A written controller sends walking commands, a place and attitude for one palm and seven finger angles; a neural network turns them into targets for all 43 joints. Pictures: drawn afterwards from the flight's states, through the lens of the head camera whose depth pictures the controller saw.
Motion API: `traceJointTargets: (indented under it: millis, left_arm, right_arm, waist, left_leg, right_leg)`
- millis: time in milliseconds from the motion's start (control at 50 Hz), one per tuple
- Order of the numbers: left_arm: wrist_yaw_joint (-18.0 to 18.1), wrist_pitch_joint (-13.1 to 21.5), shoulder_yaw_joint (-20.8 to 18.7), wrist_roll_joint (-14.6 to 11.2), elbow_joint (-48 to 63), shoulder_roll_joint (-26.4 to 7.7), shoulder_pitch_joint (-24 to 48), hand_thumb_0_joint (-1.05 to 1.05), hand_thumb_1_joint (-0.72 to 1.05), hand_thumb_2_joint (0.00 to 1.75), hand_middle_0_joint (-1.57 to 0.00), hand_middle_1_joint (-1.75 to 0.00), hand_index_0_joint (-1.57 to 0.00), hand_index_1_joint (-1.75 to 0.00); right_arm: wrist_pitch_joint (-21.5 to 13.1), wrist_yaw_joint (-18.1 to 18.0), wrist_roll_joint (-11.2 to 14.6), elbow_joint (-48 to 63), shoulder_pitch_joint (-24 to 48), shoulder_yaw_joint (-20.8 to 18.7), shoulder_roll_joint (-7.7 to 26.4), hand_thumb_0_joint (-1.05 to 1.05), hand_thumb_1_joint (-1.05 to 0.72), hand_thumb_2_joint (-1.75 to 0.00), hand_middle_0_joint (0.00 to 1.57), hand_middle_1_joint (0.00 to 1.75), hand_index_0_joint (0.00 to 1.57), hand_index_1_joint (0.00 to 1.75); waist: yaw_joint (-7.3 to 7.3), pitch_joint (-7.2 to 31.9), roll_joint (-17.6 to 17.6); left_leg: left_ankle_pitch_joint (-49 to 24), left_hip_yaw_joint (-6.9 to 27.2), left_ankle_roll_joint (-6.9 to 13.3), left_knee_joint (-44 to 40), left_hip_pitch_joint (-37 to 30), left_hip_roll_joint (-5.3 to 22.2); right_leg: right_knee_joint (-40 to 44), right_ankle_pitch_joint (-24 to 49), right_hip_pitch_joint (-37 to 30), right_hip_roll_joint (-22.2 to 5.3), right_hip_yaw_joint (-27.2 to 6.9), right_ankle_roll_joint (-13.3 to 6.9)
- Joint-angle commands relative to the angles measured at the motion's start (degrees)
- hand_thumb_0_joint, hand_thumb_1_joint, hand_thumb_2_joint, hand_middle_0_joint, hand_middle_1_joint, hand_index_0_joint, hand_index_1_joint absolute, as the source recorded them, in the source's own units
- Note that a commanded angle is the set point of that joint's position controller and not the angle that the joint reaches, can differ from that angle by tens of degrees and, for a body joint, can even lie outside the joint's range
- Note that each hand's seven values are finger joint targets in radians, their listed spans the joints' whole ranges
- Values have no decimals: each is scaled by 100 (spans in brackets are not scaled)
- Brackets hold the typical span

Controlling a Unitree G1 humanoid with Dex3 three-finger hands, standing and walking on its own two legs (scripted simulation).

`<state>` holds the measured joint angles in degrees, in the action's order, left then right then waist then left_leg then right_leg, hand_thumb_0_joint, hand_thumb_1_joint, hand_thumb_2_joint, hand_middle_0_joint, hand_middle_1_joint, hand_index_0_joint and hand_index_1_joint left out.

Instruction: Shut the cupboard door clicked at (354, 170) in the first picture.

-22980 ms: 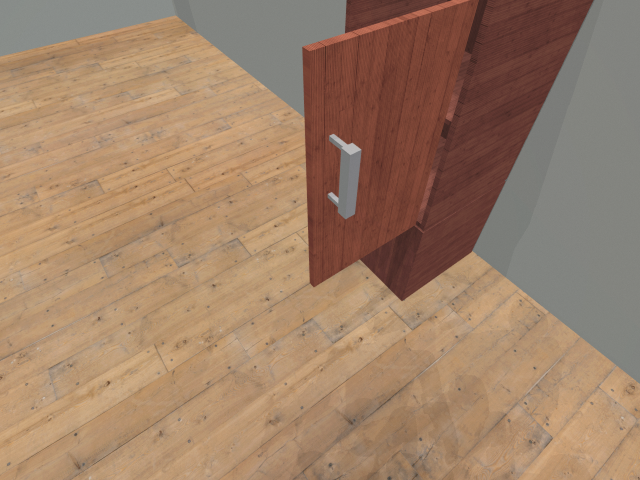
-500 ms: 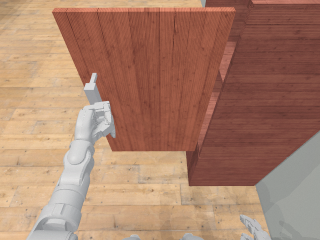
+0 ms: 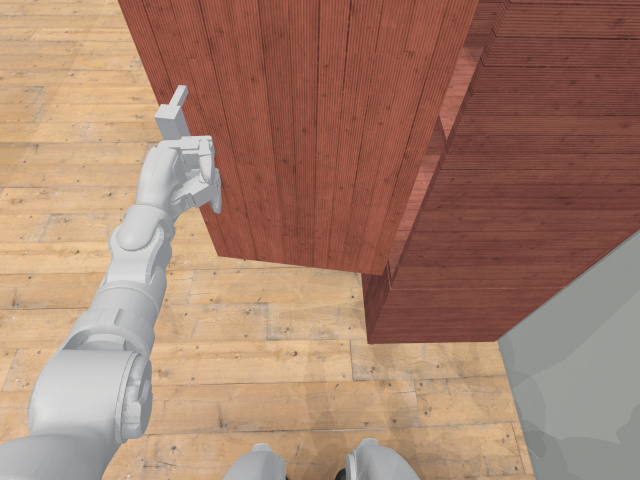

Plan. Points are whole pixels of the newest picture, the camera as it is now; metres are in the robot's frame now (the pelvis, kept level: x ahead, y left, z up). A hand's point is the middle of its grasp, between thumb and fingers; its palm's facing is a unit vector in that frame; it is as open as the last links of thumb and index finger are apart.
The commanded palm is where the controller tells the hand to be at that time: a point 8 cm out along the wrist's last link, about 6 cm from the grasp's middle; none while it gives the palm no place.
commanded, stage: push the door shut along its arc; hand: left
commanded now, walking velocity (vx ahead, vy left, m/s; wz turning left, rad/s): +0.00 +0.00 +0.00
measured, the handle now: (189, 146) +0.54 +0.16 +0.08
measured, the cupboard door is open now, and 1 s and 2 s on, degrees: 82 68 55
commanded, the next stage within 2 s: pull the fist back off the door in 1.16 s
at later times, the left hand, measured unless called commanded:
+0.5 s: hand (259, 144) +0.53 +0.07 +0.09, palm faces -0.33 -0.94 -0.04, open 2.8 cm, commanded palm +0.53 +0.11 +0.08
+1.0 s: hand (271, 128) +0.56 +0.05 +0.09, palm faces -0.41 -0.91 -0.02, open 3.0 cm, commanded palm +0.59 +0.07 +0.08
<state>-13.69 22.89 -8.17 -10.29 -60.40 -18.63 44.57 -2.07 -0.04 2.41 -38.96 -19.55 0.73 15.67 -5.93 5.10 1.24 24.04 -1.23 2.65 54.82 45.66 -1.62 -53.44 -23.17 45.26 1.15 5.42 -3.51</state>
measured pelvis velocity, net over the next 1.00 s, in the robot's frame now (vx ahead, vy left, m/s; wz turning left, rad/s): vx -0.01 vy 0.00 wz -0.03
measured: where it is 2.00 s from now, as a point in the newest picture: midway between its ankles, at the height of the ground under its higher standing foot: outside the picture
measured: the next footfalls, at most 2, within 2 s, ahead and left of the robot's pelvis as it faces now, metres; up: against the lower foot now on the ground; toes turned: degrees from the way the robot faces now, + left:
none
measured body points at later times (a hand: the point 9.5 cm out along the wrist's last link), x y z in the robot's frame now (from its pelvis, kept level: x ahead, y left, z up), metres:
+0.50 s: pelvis +0.00 +0.01 -0.02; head +0.13 +0.00 +0.42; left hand +0.54 +0.12 +0.09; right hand -0.03 -0.25 -0.13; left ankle +0.02 +0.09 -0.68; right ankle +0.03 -0.08 -0.68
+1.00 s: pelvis -0.01 +0.00 -0.04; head +0.15 +0.01 +0.39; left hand +0.57 +0.10 +0.09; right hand -0.03 -0.27 -0.14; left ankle +0.02 +0.09 -0.68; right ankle +0.03 -0.08 -0.68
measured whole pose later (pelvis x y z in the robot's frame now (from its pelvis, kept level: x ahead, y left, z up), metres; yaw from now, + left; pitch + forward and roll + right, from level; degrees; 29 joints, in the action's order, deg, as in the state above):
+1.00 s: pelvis -0.01 +0.00 -0.04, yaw -2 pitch +25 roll -3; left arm -21.6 15.1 -8.5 -5.5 -78.8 -28.2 76.3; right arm -4.4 -0.4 -0.6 -39.4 -21.7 2.2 17.1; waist -14.2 4.9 2.7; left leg 27.1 0.1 2.8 65.9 63.7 0.2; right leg -61.4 -24.6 61.9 2.6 7.2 -3.8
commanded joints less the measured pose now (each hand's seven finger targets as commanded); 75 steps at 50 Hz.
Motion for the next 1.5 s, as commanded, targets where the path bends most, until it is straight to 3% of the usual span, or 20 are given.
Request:
traceJointTargets:
  millis: [0, 80, 120, 180, 300, 380, 480, 640, 700, 780, 900, 940, 1100, 1240, 1260, 1280, 1340, 1380, 1440, 1480]
  left_arm:
    - [-238, 379, 200, 100, 1196, -408, 3469, 0, 90, 90, -130, -150, -130, -150]
    - [-287, 347, 64, 76, 1055, -578, 3738, 0, 90, 90, -130, -150, -130, -150]
    - [-287, 310, 146, 113, 818, -472, 3883, 0, 90, 90, -130, -150, -130, -150]
    - [-167, 195, -283, 130, 393, -945, 4106, 0, 90, 90, -130, -150, -130, -150]
    - [-104, 205, -1025, 364, 150, -1884, 4218, 0, 90, 90, -130, -150, -130, -150]
    - [-270, 98, -908, 536, -18, -1825, 4051, 0, 90, 90, -130, -150, -130, -150]
    - [-479, -99, -535, 444, -9, -1409, 4558, 0, 90, 90, -130, -150, -130, -150]
    - [-603, -205, -44, 395, -109, -1001, 5595, 0, 90, 90, -130, -150, -130, -150]
    - [-646, -219, -77, 346, -132, -1056, 5843, 0, 90, 90, -130, -150, -130, -150]
    - [-726, -370, -226, 342, -417, -1355, 6143, 0, 90, 90, -130, -150, -130, -150]
    - [-793, -433, -72, 367, -411, -1171, 6599, 0, 90, 90, -130, -150, -130, -150]
    - [-803, -507, -129, 429, -620, -1319, 6606, 0, 90, 90, -130, -150, -130, -150]
    - [-756, -708, -39, 574, -738, -1243, 7124, 0, 90, 90, -130, -150, -130, -150]
    - [-807, -806, 24, 679, -702, -1263, 7563, 0, 90, 90, -130, -150, -130, -150]
    - [410, -918, -1284, 314, -777, -1634, 7546, 0, 90, 90, -130, -150, -130, -150]
    - [1045, -984, -1144, 504, -956, -1445, 7197, 0, 90, 90, -130, -150, -130, -150]
    - [2143, -879, -1125, 752, -904, -788, 6889, 0, 90, 90, -130, -150, -130, -150]
    - [2923, -529, -1188, 1201, -650, -825, 6807, 0, 90, 90, -130, -150, -130, -150]
    - [3258, -63, -861, 1957, -540, -933, 6602, 0, 90, 90, -130, -150, -130, -150]
    - [3149, 56, -807, 2146, -439, -1160, 6433, 0, 90, 90, -130, -150, -130, -150]
  right_arm:
    - [-183, -45, -1, 439, -531, -326, 909, 0, -90, -90, 20, 30, 20, 30]
    - [-178, -48, -19, 422, -641, -319, 939, 0, -90, -90, 20, 30, 20, 30]
    - [-173, -40, -25, 392, -694, -299, 942, 0, -90, -90, 20, 30, 20, 30]
    - [-178, -48, -47, 372, -799, -263, 1003, 0, -90, -90, 20, 30, 20, 30]
    - [-168, -1, -150, 508, -1059, -215, 1037, 0, -90, -90, 20, 30, 20, 30]
    - [-60, 61, -172, 628, -1227, -242, 1022, 0, -90, -90, 20, 30, 20, 30]
    - [62, 47, -139, 574, -1389, -293, 1045, 0, -90, -90, 20, 30, 20, 30]
    - [-17, -9, -191, 250, -1491, -289, 1071, 0, -90, -90, 20, 30, 20, 30]
    - [-77, -26, -212, 182, -1538, -283, 1097, 0, -90, -90, 20, 30, 20, 30]
    - [-152, -74, -227, 113, -1503, -237, 1140, 0, -90, -90, 20, 30, 20, 30]
    - [-290, -105, -269, 52, -1492, -219, 1140, 0, -90, -90, 20, 30, 20, 30]
    - [-293, -118, -276, 15, -1511, -210, 1177, 0, -90, -90, 20, 30, 20, 30]
    - [-368, -148, -333, -113, -1647, -196, 1185, 0, -90, -90, 20, 30, 20, 30]
    - [-414, -151, -387, -239, -1776, -207, 1191, 0, -90, -90, 20, 30, 20, 30]
    - [-424, -69, -480, 16, -2066, -120, 1025, 0, -90, -90, 20, 30, 20, 30]
    - [-420, 46, -548, 56, -2064, -113, 1022, 0, -90, -90, 20, 30, 20, 30]
    - [-340, 331, -735, 98, -2186, -218, 1004, 0, -90, -90, 20, 30, 20, 30]
    - [-293, 535, -889, 145, -2209, -243, 975, 0, -90, -90, 20, 30, 20, 30]
    - [-204, 752, -977, 66, -2324, -340, 1008, 0, -90, -90, 20, 30, 20, 30]
    - [-97, 786, -934, 91, -2391, -390, 1027, 0, -90, -90, 20, 30, 20, 30]
  waist:
    - [-528, 2398, 417]
    - [-595, 2515, 152]
    - [-639, 2387, 281]
    - [-676, 2069, -12]
    - [-549, 2709, 247]
    - [-578, 2938, 330]
    - [-861, 2723, 126]
    - [-1163, 2718, 697]
    - [-1215, 2844, 715]
    - [-1335, 2723, 495]
    - [-1424, 2964, 1001]
    - [-1468, 2976, 846]
    - [-1675, 3133, 969]
    - [-1749, 3367, 1271]
    - [-1497, 3362, 1434]
    - [-1483, 3376, 1297]
    - [-1489, 3248, 965]
    - [-1362, 3312, 1076]
    - [-1380, 3572, 1078]
    - [-1332, 3703, 1001]
  left_leg:
    - [-1028, 615, -45, -578, -1747, 136]
    - [-1059, 644, -34, -549, -1672, 149]
    - [-1052, 710, -45, -538, -1724, 166]
    - [-615, 695, -16, -548, -1183, 144]
    - [-1157, 625, 5, -279, -922, 142]
    - [-1571, 562, -9, -117, -888, 157]
    - [-1463, 575, 30, -52, -901, 194]
    - [-1491, 764, 29, 125, -1377, 231]
    - [-1595, 809, 48, 208, -1447, 222]
    - [-1218, 709, 104, 347, -794, 212]
    - [-1437, 789, 92, 543, -1017, 240]
    - [-1353, 814, 86, 602, -891, 273]
    - [-1351, 842, 118, 791, -813, 283]
    - [-1601, 925, 88, 873, -1137, 308]
    - [-1220, 972, -20, 749, -619, 361]
    - [-1095, 1023, -59, 673, -490, 392]
    - [-1192, 1171, -107, 570, -670, 428]
    - [-1400, 1066, -151, 639, -643, 401]
    - [-1782, 937, -140, 738, -782, 369]
    - [-1839, 792, -107, 625, -729, 310]
  right_leg:
    - [703, 907, -248, 8, -537, 143]
    - [705, 923, -291, 38, -527, 159]
    - [663, 843, -25, 55, -483, 144]
    - [695, 511, -55, 73, -519, 159]
    - [399, 1027, -383, 88, -594, 148]
    - [297, 1498, -436, 105, -624, 179]
    - [409, 1474, -191, 158, -608, 225]
    - [379, 1124, 689, 166, -504, 185]
    - [320, 1130, 773, 182, -469, 156]
    - [320, 950, 608, 187, -561, 190]
    - [94, 935, 1081, 209, -465, 150]
    - [64, 856, 1151, 212, -452, 165]
    - [-87, 793, 1503, 243, -388, 169]
    - [-197, 863, 1813, 272, -290, 149]
    - [-145, 729, 1620, 201, -403, 142]
    - [-186, 659, 1526, 166, -423, 166]
    - [-200, 737, 1714, 135, -326, 260]
    - [-255, 828, 1684, 141, -312, 262]
    - [-268, 1042, 1555, 169, -310, 265]
    - [-154, 1286, 1002, 176, -379, 250]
